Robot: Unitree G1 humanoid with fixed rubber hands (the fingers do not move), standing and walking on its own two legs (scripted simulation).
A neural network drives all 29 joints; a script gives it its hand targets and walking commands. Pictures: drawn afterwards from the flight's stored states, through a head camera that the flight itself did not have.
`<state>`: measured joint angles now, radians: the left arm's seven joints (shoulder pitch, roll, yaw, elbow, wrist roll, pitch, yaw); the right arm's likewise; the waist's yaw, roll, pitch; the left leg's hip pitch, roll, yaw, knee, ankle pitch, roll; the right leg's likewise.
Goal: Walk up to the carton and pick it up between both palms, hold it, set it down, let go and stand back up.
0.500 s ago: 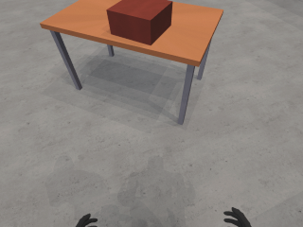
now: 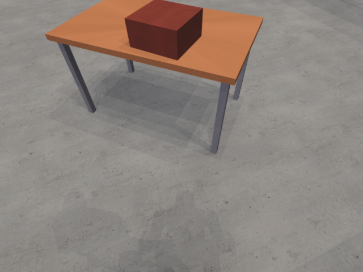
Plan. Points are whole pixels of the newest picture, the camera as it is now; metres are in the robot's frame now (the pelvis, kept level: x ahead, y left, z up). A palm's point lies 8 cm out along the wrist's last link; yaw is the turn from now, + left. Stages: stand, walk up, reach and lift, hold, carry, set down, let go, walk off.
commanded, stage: stand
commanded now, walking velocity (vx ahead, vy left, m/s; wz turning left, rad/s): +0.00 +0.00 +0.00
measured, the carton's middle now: (165, 27) +1.22 +0.12 -0.05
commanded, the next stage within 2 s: walk up in 0.58 s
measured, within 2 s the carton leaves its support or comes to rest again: neither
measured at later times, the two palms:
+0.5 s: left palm out of the picture -0.01 +0.22 -0.14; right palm out of the picture -0.01 -0.21 -0.13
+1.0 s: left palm out of the picture +0.01 +0.24 -0.13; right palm out of the picture -0.04 -0.25 -0.14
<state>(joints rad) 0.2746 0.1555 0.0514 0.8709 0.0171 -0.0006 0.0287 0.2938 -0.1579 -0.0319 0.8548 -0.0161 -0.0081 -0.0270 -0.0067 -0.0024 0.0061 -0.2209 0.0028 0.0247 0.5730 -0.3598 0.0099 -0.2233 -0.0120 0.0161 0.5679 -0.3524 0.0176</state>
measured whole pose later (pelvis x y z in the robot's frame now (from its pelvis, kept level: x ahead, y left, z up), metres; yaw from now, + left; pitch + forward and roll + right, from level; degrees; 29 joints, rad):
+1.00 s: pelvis +0.00 +0.00 +0.00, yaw -7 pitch +0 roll +0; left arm 0.44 0.15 0.07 0.95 0.06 -0.01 0.02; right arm 0.34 -0.25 -0.07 0.98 -0.05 -0.03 -0.02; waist -0.05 0.05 0.02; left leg -0.19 0.05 0.14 0.61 -0.41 0.05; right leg -0.38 -0.02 -0.04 0.82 -0.51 -0.05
